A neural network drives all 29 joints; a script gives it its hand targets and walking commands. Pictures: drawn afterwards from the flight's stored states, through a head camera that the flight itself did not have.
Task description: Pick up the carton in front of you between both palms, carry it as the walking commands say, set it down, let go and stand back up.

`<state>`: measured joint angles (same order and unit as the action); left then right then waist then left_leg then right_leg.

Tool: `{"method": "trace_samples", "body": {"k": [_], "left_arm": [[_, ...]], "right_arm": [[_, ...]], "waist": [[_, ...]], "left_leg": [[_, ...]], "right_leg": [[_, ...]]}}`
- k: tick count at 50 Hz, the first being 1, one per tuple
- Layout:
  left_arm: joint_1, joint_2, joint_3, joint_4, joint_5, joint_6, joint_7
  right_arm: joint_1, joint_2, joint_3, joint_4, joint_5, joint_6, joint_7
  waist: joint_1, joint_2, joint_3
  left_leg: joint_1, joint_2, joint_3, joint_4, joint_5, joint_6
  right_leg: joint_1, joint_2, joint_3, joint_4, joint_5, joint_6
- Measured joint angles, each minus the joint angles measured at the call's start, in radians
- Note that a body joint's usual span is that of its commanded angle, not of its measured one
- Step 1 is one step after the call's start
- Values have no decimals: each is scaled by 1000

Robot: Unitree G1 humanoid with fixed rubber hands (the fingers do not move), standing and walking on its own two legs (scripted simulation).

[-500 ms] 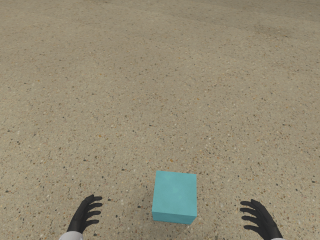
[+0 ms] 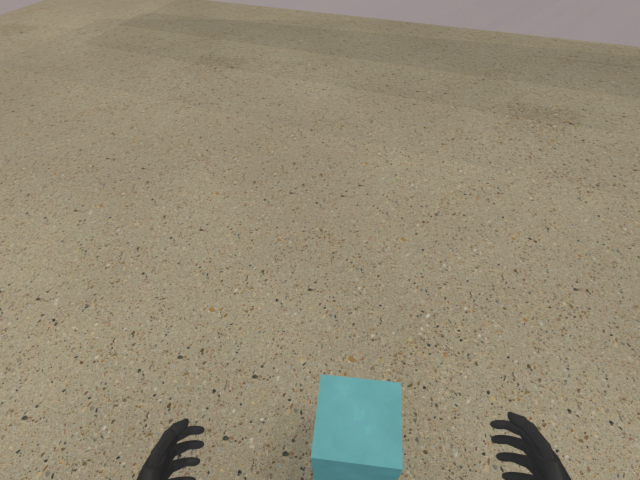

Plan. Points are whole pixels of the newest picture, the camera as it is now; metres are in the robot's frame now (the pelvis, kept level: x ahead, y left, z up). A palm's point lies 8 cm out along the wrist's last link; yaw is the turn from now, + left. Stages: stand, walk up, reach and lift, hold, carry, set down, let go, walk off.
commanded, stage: stand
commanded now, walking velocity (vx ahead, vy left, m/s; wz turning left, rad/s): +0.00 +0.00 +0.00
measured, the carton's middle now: (356, 434) +0.39 -0.05 -0.65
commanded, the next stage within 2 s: none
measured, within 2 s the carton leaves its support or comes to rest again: neither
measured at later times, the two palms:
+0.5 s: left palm out of the picture +0.12 +0.28 -0.09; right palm out of the picture +0.14 -0.29 -0.09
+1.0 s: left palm out of the picture +0.09 +0.29 -0.09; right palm out of the picture +0.11 -0.31 -0.09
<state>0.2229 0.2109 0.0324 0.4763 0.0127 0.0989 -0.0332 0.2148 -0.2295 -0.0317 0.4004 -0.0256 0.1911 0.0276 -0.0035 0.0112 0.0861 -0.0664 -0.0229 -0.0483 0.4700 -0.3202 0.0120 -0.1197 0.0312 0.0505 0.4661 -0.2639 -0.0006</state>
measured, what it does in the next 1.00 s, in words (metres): stands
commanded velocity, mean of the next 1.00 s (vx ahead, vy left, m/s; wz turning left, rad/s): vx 0.00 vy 0.00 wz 0.00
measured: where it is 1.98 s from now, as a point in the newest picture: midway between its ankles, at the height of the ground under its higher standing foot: outside the picture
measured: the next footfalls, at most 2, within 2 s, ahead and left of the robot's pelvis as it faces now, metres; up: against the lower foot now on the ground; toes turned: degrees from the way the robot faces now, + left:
none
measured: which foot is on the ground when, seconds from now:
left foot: down 0.00-1.00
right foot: down 0.00-1.00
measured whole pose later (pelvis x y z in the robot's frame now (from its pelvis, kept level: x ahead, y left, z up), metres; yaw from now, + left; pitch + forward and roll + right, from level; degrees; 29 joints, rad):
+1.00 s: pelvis +0.00 -0.01 +0.01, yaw +1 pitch -2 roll +0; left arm 0.14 0.35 0.03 0.95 0.02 0.00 0.01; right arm 0.18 -0.37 0.00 0.88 -0.03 -0.01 -0.02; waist 0.01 0.02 0.02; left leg -0.09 -0.01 -0.06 0.39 -0.27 -0.01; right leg -0.14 0.03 0.02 0.40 -0.22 -0.02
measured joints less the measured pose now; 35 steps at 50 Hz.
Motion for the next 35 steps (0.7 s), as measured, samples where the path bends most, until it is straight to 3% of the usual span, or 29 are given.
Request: {"method": "trace_samples", "body": {"k": [4, 10, 35], "left_arm": [[-19, 39, 0, 116, 27, -38, 37], [-24, 96, 20, 214, 30, -71, 46], [-74, 123, 5, 405, 17, -102, 51]], "right_arm": [[-20, -43, -11, 114, -6, -83, -33], [-17, -91, -24, 217, -13, -145, -38], [-28, -127, 12, 402, -5, -194, -55]], "waist": [[0, 7, -53], [8, 18, -76], [10, 11, -75]], "left_leg": [[-73, 3, -8, 41, -15, -6], [-103, 5, -16, 45, -15, -10], [-46, 10, -21, -34, 20, -18]], "right_leg": [[-66, 3, -12, 31, -11, -4], [-94, 4, -21, 35, -14, -9], [-43, 1, -31, -24, 7, -17]]}}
